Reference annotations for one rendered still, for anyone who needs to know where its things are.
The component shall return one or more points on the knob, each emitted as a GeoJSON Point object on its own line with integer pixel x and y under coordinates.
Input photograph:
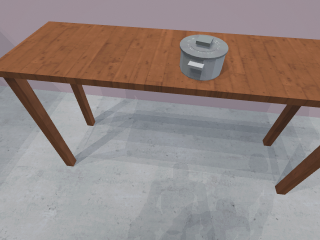
{"type": "Point", "coordinates": [204, 41]}

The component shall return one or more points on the table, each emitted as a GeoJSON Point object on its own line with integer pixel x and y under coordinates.
{"type": "Point", "coordinates": [268, 69]}

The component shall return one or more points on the lid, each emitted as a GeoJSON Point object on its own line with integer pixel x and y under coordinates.
{"type": "Point", "coordinates": [217, 49]}

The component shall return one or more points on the pot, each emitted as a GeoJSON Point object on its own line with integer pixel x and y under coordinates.
{"type": "Point", "coordinates": [201, 70]}

